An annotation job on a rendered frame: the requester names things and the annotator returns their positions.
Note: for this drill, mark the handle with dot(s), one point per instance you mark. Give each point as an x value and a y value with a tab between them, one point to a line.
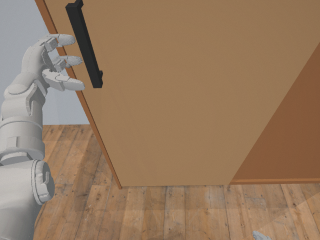
79	27

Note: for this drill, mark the robot left upper arm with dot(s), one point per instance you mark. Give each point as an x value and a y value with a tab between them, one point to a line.
24	188

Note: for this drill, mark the robot right hand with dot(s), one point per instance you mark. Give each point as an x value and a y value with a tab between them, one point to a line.
259	236

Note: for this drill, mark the wardrobe door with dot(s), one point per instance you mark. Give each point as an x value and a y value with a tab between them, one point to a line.
289	145
188	85

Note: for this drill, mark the robot left hand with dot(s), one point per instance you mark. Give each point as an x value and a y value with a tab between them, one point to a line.
37	61

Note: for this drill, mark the left robot forearm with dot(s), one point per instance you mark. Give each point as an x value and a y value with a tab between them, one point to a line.
21	120

